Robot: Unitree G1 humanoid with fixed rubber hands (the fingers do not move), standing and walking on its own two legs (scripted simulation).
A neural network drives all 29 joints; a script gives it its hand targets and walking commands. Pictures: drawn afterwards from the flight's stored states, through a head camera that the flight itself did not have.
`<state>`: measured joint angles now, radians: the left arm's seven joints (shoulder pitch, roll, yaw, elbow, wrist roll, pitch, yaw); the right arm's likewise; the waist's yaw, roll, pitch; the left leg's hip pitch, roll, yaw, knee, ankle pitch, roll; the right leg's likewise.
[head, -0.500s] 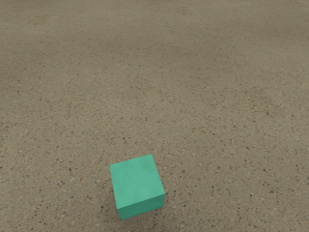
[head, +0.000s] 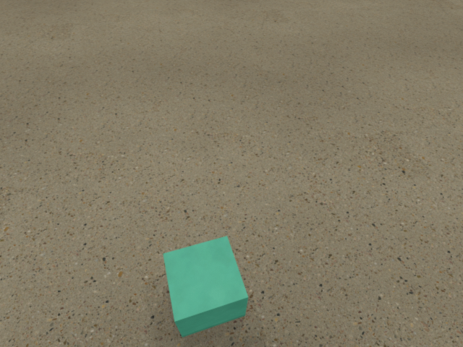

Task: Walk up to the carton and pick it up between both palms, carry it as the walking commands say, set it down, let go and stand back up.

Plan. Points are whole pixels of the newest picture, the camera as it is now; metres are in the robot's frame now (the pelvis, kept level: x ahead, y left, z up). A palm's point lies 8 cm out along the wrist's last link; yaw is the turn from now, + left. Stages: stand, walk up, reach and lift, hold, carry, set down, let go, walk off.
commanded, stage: walk up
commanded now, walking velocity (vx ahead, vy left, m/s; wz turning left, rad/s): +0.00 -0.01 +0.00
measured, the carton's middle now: (205, 285) +0.47 +0.09 -0.66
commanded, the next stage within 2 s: none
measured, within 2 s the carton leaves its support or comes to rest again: neither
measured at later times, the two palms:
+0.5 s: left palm out of the picture -0.01 +0.20 -0.15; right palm out of the picture +0.02 -0.22 -0.15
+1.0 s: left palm out of the picture -0.02 +0.22 -0.16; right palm out of the picture +0.05 -0.24 -0.15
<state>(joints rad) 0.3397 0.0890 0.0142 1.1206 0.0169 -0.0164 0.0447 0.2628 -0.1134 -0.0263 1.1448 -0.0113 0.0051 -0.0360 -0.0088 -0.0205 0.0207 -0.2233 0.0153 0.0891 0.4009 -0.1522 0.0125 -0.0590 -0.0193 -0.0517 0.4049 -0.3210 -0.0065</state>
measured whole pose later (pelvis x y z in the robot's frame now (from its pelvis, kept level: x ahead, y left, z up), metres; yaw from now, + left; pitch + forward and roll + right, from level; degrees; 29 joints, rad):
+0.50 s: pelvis +0.01 -0.01 +0.00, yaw +0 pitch -1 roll +1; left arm 0.33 0.12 0.02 1.12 0.02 -0.03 0.05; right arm 0.25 -0.14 -0.02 1.14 -0.01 0.00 -0.04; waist 0.00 -0.02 0.02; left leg -0.22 0.03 0.09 0.43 -0.18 0.00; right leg -0.05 -0.01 -0.05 0.41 -0.34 -0.02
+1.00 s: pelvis +0.03 +0.00 -0.01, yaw +6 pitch +0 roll -1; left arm 0.37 0.17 0.03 1.07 0.04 -0.02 0.04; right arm 0.31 -0.17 -0.04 1.12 -0.03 0.04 0.00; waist 0.02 -0.03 -0.03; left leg -0.40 0.05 0.08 0.79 -0.37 -0.04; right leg -0.04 -0.02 -0.16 0.46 -0.42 -0.01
